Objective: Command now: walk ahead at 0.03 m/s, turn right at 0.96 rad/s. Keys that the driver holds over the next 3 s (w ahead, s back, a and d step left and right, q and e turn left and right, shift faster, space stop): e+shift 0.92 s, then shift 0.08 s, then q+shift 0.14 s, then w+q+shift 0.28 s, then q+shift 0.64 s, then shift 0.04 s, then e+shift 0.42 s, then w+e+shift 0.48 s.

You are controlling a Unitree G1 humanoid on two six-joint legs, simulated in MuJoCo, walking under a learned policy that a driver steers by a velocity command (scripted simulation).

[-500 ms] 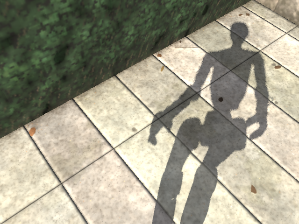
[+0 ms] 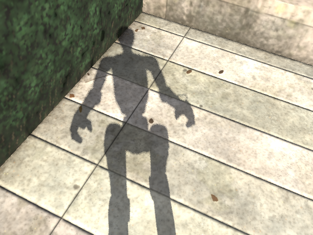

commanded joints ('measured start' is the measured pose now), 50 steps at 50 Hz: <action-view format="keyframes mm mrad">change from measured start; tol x16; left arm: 1 98 92 21 -27 -5 16 -24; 17 -145 5 -24 -147 -33 42 -63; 22 41 288 52 -125 -15 10 -16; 50 52 91 13 -39 -5 3 -27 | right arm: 1 -54 -94 -23 -96 -6 -5 -1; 21 158 -142 -96 -59 22 4 66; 50 -24 -111 -47 -102 2 3 16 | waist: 1 18 181 -94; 19 -47 232 -122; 22 5 -292 -121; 25 -5 -75 -50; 43 -65 -92 -101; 45 -32 221 -150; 50 3 200 -64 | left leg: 1 112 242 -93 -96 398 147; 19 132 389 224 99 359 71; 20 57 370 265 208 276 18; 22 -460 106 258 621 -528 -130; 29 -342 90 34 668 -182 -99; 37 -303 5 -25 412 -199 -69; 43 34 -38 -46 42 -118 -35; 45 302 331 -357 -192 -123 61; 46 193 443 -502 -201 -58 156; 50 89 260 -149 -113 243 158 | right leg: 1 -83 -86 -90 302 16 27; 11 -82 -208 -193 41 15 40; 19 225 -180 -295 -363 26 -49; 21 505 -305 -19 -652 256 -113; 22 544 -577 403 -624 707 -278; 23 553 -554 335 -598 719 -349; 28 351 -318 123 -602 605 -244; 43 227 -213 448 -500 487 -159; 46 -73 22 15 -40 -176 -20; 50 -21 -75 -54 226 -4 6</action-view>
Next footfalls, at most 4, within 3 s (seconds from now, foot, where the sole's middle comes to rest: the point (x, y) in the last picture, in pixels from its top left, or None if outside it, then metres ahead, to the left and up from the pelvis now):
0.42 right None -0.02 -0.10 -0.78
0.88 left None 0.14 0.00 -0.78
1.24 right None -0.06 -0.08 -0.78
1.66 left None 0.37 -0.17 -0.78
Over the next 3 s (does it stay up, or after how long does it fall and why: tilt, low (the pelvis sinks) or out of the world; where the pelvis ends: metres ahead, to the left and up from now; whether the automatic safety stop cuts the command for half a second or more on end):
stays up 0.49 -0.32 -0.01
